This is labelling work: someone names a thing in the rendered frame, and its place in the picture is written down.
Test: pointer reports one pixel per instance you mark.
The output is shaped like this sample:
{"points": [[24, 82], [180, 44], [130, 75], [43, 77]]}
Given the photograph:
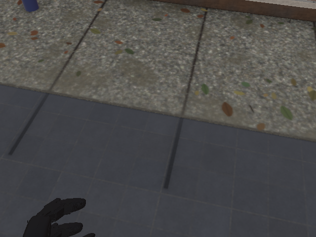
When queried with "left robot hand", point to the left robot hand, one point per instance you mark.
{"points": [[40, 225]]}

